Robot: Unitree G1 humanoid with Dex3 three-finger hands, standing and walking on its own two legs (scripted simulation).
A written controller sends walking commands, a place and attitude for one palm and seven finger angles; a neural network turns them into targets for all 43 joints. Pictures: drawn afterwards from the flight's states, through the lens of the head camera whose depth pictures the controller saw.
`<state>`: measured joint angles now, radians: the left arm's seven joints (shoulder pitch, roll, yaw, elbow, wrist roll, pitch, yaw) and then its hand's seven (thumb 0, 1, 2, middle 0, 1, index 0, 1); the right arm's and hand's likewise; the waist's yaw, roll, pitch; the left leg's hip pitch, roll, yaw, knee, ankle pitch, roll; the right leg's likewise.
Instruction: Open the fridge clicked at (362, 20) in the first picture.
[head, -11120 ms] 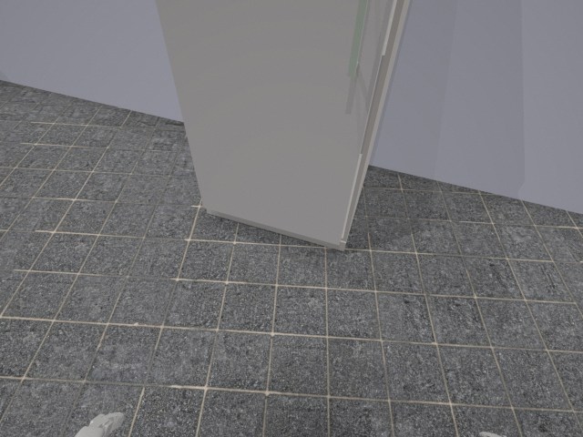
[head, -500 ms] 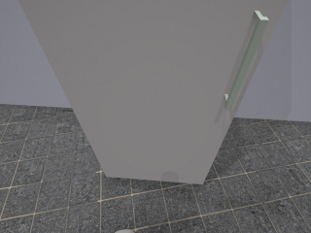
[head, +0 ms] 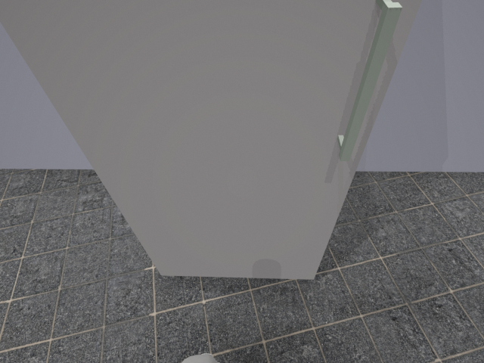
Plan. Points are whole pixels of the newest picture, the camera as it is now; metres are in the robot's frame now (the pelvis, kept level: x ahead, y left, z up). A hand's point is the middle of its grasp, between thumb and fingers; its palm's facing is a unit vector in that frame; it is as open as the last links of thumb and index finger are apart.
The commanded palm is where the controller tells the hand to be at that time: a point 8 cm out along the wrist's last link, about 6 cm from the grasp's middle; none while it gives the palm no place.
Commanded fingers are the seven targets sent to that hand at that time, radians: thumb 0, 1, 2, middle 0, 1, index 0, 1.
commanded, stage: come to a stop and stand still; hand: right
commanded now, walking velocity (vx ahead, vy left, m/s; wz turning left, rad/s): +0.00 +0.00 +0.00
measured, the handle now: (360, 91) +0.49 -0.17 +0.20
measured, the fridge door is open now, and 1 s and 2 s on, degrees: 0 0 0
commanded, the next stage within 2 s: look again from close up in 1.74 s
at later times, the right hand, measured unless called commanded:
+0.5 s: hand out of the picture -0.05 -0.13 -0.16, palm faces +0.02 +0.99 -0.15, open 7.4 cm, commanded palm none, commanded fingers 0.00 -0.90 -0.90 0.20 0.30 0.20 0.30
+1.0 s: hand out of the picture -0.05 -0.14 -0.17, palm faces +0.00 +0.99 -0.17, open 7.4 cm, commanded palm none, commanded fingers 0.00 -0.90 -0.90 0.20 0.30 0.20 0.30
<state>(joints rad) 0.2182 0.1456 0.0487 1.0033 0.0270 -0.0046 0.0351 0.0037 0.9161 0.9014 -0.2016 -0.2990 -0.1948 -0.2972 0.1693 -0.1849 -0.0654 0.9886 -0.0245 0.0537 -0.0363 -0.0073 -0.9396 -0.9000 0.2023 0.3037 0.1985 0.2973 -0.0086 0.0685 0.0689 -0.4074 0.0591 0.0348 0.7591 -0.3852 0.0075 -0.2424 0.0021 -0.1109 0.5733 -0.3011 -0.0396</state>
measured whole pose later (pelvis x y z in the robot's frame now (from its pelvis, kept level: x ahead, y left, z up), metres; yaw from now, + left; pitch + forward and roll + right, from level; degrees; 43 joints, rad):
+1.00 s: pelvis -0.04 +0.02 +0.01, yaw +0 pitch +0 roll +1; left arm 0.37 0.12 0.01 1.07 0.03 0.00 0.02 0.00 0.90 0.90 -0.20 -0.30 -0.20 -0.30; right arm 0.34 -0.11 0.01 1.07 -0.03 -0.02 -0.03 0.01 -0.91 -0.90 0.20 0.30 0.20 0.30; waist 0.03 -0.03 0.02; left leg -0.21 -0.01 0.09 0.51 -0.29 0.03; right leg -0.32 -0.05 -0.08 0.54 -0.21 -0.01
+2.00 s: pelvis -0.06 -0.02 +0.01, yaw +0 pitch -2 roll +1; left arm 0.19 0.31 0.02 1.07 0.01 0.00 -0.01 0.01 0.90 0.90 -0.21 -0.30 -0.20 -0.30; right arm 0.26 -0.30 0.02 1.06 -0.03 0.00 -0.01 0.01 -0.91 -0.90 0.20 0.30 0.20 0.30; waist 0.00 -0.02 0.02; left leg -0.16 0.04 0.05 0.40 -0.20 -0.02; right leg -0.24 0.01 -0.12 0.37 -0.10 -0.06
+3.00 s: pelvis +0.01 -0.01 +0.01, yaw +2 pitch -1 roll +0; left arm 0.27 0.18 -0.01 1.14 0.02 0.00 -0.01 0.00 0.90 0.90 -0.20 -0.30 -0.20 -0.30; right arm 0.34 -0.17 0.02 1.11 -0.02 0.00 -0.01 0.00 -0.91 -0.90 0.20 0.30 0.20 0.30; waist -0.01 0.01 0.00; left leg -0.10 0.03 0.03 0.46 -0.35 -0.02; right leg -0.20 -0.01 -0.13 0.51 -0.30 -0.04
